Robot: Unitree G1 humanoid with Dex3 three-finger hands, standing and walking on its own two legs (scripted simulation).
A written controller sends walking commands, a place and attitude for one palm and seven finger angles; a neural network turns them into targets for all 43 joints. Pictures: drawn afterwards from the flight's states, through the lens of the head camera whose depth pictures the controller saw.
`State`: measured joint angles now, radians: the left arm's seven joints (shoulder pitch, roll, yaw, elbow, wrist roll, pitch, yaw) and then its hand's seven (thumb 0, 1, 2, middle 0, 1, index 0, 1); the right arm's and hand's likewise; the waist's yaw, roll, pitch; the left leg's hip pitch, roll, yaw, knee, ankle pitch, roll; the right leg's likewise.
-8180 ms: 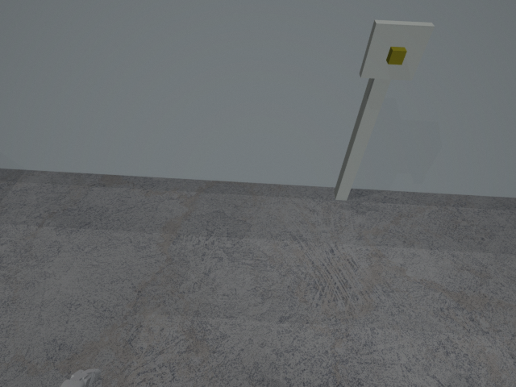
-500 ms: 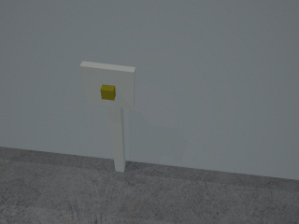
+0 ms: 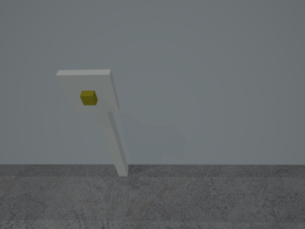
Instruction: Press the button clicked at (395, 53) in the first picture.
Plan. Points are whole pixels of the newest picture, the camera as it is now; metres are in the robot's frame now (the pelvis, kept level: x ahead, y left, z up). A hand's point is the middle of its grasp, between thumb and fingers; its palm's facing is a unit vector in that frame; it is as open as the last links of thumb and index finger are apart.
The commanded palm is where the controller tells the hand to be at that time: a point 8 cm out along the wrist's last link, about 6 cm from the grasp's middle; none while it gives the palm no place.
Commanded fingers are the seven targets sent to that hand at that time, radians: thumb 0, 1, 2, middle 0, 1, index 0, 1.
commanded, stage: come to a stop and stand still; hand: left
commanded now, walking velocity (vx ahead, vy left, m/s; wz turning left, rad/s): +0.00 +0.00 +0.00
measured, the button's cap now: (89, 97) +0.53 +0.26 +0.03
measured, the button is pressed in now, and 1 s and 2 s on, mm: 0 0 0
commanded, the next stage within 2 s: look again from close up in 0.32 s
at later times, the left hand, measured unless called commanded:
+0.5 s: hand out of the picture -0.03 +0.16 -0.17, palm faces +0.02 -0.98 -0.21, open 7.4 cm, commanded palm none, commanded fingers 0.00 0.90 0.90 -0.20 -0.30 -0.20 -0.30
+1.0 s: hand out of the picture +0.00 +0.16 -0.16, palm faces +0.02 -0.98 -0.20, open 7.3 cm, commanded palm none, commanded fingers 0.00 0.90 0.90 -0.20 -0.30 -0.20 -0.30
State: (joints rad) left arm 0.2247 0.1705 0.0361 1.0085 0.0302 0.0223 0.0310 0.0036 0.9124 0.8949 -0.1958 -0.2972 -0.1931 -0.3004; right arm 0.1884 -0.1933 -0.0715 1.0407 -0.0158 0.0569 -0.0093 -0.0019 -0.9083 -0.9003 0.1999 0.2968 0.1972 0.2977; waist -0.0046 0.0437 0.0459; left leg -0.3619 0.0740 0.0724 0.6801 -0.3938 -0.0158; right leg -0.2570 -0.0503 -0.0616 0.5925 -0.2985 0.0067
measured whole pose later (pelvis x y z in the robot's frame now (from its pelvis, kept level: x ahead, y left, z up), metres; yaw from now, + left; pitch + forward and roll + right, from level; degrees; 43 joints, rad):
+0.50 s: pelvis -0.02 -0.01 +0.00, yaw +0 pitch -1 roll +0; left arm 0.32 0.13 0.00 1.11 0.02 0.00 0.04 0.01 0.91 0.89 -0.20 -0.30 -0.20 -0.30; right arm 0.33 -0.14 -0.01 1.06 -0.02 0.00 -0.01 0.00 -0.91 -0.90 0.20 0.30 0.20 0.30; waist -0.01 0.04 0.02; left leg -0.24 0.04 0.04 0.55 -0.29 -0.01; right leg -0.27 -0.03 -0.07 0.53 -0.24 -0.01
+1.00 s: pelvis +0.00 -0.01 +0.01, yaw +0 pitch -1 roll +1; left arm 0.28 0.14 0.00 1.11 0.01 -0.01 0.03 0.01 0.92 0.89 -0.20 -0.30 -0.20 -0.30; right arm 0.30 -0.14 0.02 1.10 -0.02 -0.02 -0.02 0.00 -0.91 -0.90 0.20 0.30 0.20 0.30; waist 0.00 0.01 0.04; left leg -0.17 0.03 0.05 0.46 -0.27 -0.01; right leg -0.23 -0.03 -0.06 0.50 -0.25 -0.01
